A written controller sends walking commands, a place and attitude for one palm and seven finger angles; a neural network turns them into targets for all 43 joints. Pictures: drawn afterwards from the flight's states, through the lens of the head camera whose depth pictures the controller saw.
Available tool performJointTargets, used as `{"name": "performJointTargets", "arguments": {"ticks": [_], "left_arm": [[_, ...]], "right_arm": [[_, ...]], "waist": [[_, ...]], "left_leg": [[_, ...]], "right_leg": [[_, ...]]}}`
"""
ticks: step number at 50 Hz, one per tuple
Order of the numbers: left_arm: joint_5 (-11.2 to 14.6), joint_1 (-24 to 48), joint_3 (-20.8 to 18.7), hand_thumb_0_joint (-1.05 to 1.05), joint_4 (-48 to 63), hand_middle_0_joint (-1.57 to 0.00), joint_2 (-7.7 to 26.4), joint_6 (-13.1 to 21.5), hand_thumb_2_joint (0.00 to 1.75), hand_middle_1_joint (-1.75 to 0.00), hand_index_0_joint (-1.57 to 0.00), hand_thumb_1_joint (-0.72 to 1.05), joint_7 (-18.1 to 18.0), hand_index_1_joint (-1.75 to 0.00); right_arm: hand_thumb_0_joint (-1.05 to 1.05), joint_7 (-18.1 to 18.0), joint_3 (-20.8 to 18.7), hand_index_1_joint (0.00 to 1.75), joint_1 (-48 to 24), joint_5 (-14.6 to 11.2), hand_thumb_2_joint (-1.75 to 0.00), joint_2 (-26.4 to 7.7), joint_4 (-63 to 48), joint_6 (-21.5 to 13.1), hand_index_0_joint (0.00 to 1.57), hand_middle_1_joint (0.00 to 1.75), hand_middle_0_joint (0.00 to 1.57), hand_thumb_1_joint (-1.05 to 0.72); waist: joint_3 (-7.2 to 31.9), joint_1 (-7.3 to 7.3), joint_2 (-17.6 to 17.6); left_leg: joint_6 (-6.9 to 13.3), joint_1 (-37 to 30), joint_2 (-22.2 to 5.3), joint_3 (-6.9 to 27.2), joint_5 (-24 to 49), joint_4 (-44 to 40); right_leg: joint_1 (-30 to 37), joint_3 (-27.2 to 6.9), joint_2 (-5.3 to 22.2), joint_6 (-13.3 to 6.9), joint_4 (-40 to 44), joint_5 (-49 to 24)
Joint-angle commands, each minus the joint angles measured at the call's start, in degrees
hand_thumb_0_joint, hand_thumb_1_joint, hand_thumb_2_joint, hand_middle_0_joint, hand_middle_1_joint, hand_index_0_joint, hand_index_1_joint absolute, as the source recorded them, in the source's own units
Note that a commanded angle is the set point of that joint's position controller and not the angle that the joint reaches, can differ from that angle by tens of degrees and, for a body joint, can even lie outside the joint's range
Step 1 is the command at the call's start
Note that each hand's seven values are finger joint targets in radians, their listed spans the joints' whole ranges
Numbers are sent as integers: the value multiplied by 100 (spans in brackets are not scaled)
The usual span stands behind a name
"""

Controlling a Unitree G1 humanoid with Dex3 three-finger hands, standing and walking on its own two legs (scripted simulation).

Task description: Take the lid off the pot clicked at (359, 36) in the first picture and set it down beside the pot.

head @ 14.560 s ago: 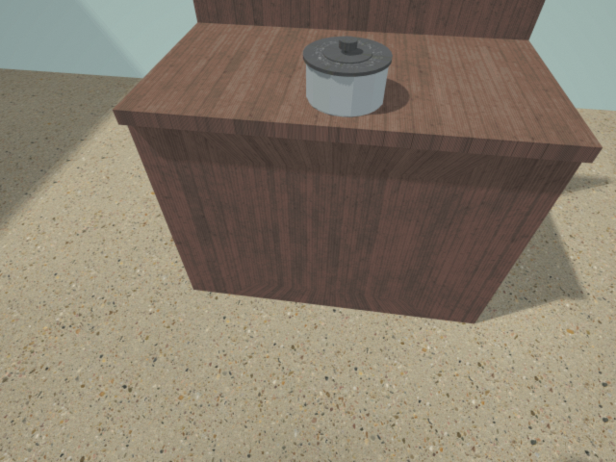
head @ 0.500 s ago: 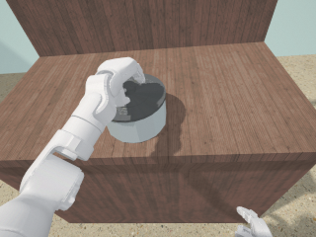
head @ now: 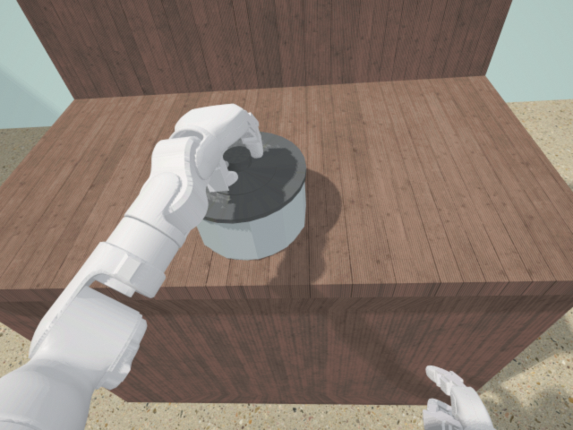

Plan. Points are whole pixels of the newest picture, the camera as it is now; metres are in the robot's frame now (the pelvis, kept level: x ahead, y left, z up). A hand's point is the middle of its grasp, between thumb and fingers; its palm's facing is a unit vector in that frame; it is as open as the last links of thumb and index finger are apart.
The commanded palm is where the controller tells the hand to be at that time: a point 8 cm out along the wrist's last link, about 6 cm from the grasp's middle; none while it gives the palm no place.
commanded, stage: close the fingers and squeeze the knob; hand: left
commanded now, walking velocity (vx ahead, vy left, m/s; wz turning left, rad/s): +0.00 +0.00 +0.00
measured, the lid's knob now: (237, 158) +0.46 +0.08 +0.15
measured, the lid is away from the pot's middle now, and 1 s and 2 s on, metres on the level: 0.00 0.00 0.01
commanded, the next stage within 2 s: lift the lid straight up in 0.86 s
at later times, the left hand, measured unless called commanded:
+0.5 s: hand (225, 165) +0.42 +0.09 +0.17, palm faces -0.21 -0.10 -0.97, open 7.3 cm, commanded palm +0.40 +0.10 +0.23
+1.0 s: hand (225, 167) +0.42 +0.09 +0.17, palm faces -0.22 -0.10 -0.97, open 7.3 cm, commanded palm +0.40 +0.10 +0.24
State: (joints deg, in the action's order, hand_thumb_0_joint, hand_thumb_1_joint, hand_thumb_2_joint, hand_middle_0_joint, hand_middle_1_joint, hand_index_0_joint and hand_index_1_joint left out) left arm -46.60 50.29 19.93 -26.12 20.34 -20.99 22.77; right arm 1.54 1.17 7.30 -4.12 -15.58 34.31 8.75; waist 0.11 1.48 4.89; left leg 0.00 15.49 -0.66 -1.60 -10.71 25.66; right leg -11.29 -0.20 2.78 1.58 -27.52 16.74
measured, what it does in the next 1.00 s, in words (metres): stands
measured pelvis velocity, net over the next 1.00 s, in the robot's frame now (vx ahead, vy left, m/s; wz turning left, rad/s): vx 0.00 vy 0.00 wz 0.00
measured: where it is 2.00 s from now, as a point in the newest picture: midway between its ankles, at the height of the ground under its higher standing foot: outside the picture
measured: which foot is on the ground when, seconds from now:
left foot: down 0.00-1.00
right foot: down 0.00-1.00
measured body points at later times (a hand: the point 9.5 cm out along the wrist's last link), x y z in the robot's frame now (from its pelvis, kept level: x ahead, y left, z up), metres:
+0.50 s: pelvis +0.00 +0.00 +0.00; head +0.01 -0.04 +0.45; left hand +0.43 +0.10 +0.23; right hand +0.17 -0.23 -0.11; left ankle +0.03 +0.13 -0.74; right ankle -0.03 -0.14 -0.74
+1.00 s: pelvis +0.00 +0.00 +0.00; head +0.00 -0.04 +0.45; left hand +0.42 +0.10 +0.23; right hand +0.17 -0.24 -0.11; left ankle +0.03 +0.13 -0.74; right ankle -0.03 -0.14 -0.74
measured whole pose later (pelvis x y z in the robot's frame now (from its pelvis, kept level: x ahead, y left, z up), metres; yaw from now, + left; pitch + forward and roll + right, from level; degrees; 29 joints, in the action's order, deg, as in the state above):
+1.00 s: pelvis +0.00 +0.00 +0.00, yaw +0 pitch +0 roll +1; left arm -46.4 49.2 20.6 -24.7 20.8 -21.3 23.2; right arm 1.9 1.2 6.8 -4.1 -15.6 34.5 9.0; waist 0.0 1.4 5.4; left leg -0.1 15.1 -0.8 -1.3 -10.7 25.9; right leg -10.8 0.0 2.6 1.4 -27.7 16.8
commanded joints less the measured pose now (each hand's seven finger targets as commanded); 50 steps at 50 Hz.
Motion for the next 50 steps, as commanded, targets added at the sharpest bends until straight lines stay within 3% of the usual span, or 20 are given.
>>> {"name": "performJointTargets", "arguments": {"ticks": [1,2,4,7,9,12,13,15,17,20,22,23,27,29,32,39,43,45,48,50], "left_arm": [[-187,2604,-781,0,830,-77,1147,-16,105,-83,-77,21,-198,-83],[-123,2622,-959,0,974,-78,1321,43,104,-84,-78,23,-210,-84],[-172,2751,-572,0,895,-79,939,11,100,-86,-79,26,-195,-86],[-141,2653,-795,0,1105,-80,1116,40,95,-88,-80,31,-217,-88],[-186,2591,-637,0,788,-81,974,-18,91,-90,-81,34,-198,-90],[-138,2585,-907,0,952,-83,1257,32,85,-92,-83,39,-215,-92],[-190,2818,-828,0,1220,-83,1255,48,89,-91,-82,37,-212,-90],[-177,2705,-448,0,890,-84,784,-29,95,-90,-80,36,-185,-87],[-117,2752,-797,0,953,-85,1132,6,98,-90,-79,37,-220,-86],[-191,2864,-424,0,916,-87,770,-26,100,-91,-79,39,-201,-85],[-119,2839,-750,0,1091,-89,1100,25,101,-92,-79,41,-220,-85],[-161,2822,-502,0,941,-90,865,4,101,-92,-79,41,-203,-86],[-103,2824,-668,0,963,-93,1000,15,103,-94,-81,45,-227,-86],[-149,2937,-468,0,1021,-94,828,0,104,-94,-81,47,-208,-87],[-82,2727,-746,0,996,-96,1076,29,104,-95,-82,50,-212,-88],[-127,2939,-418,0,1004,-99,772,-17,106,-97,-85,57,-195,-89],[-115,2806,-644,0,1235,-101,1015,19,107,-97,-87,61,-197,-91],[-133,2722,-573,0,999,-102,941,-37,107,-98,-87,62,-175,-91],[-114,2678,-816,0,1237,-102,1228,28,107,-98,-87,63,-183,-91],[-104,3049,-565,0,1603,-102,1001,21,107,-98,-88,63,-161,-91]], "right_arm": [[0,-12,-215,30,-746,-15,-90,-554,-862,-239,20,30,20,-90],[0,-14,-226,30,-739,4,-90,-607,-874,-237,20,30,20,-90],[0,-16,-193,30,-807,-20,-90,-524,-902,-220,20,30,20,-90],[0,0,-239,30,-780,7,-90,-557,-914,-240,20,30,20,-90],[0,-2,-183,30,-797,-17,-90,-529,-891,-197,20,30,20,-90],[0,-19,-214,30,-762,3,-90,-591,-885,-211,20,30,20,-90],[0,-8,-175,30,-817,-1,-90,-542,-925,-211,20,30,20,-90],[0,3,-186,30,-815,-34,-90,-508,-876,-183,20,30,20,-90],[0,-13,-218,30,-782,-8,-90,-586,-853,-180,20,30,20,-90],[0,-14,-193,30,-825,-22,-90,-503,-870,-205,20,30,20,-90],[0,-5,-223,30,-817,-6,-90,-565,-874,-210,20,30,20,-90],[0,-7,-188,30,-851,-14,-90,-515,-875,-205,20,30,20,-90],[0,-10,-227,30,-812,-6,-90,-557,-864,-230,20,30,20,-90],[0,2,-207,30,-866,-23,-90,-502,-893,-239,20,30,20,-90],[0,2,-235,30,-798,-9,-90,-573,-872,-242,20,30,20,-90],[0,6,-218,30,-862,-31,-90,-515,-862,-242,20,30,20,-90],[0,34,-223,30,-867,-9,-90,-530,-900,-263,20,30,20,-90],[0,15,-205,30,-856,-30,-90,-526,-860,-233,20,30,20,-90],[0,22,-206,30,-910,-15,-90,-537,-909,-254,20,30,20,-90],[0,30,-204,30,-958,-30,-90,-496,-938,-258,20,30,20,-90]], "waist": [[2014,-75,-822],[2095,-91,-860],[1978,-31,-837],[2203,-74,-808],[1930,-51,-924],[2117,-78,-835],[2245,-97,-750],[1938,-8,-785],[1978,-41,-880],[2019,-9,-776],[2130,-45,-810],[2150,-29,-807],[2081,-26,-824],[2080,-28,-797],[2132,-55,-896],[1955,-2,-769],[2283,-82,-775],[2013,-43,-890],[2192,-109,-840],[2159,-53,-690]], "left_leg": [[344,-1235,301,-45,1182,-29],[355,-1206,299,-33,1173,-21],[343,-1191,309,-53,1107,-46],[364,-1300,305,-20,1306,39],[339,-1153,306,-47,1142,-12],[357,-1203,303,-44,1223,13],[347,-1286,309,-33,1338,-18],[330,-1221,295,-35,1212,-24],[353,-1183,288,-20,1064,-16],[344,-1277,315,-22,1123,-26],[359,-1273,303,9,1153,9],[352,-1280,327,-48,1124,-33],[367,-1216,324,-4,979,1],[351,-1264,317,-7,998,-35],[366,-1229,307,-5,1051,-17],[355,-1285,315,-23,977,-36],[361,-1345,327,-16,1115,-20],[354,-1233,323,-55,1055,-30],[363,-1265,321,-54,1159,-25],[354,-1387,319,-21,1247,-4]], "right_leg": [[111,318,-417,-382,280,-2219],[216,296,-378,-387,285,-2263],[89,319,-403,-374,290,-2179],[186,297,-378,-404,251,-2335],[79,329,-411,-376,285,-2218],[211,289,-372,-393,274,-2308],[287,293,-405,-389,233,-2406],[17,342,-422,-391,270,-2219],[91,317,-389,-398,312,-2111],[30,335,-427,-398,274,-2120],[156,306,-393,-407,279,-2194],[152,302,-425,-380,272,-2171],[106,298,-389,-395,301,-2052],[95,324,-425,-387,281,-2052],[200,297,-395,-387,294,-2154],[11,329,-433,-383,301,-2059],[262,296,-428,-379,248,-2244],[160,307,-418,-362,293,-2234],[343,261,-406,-363,249,-2381],[222,299,-410,-380,244,-2417]]}}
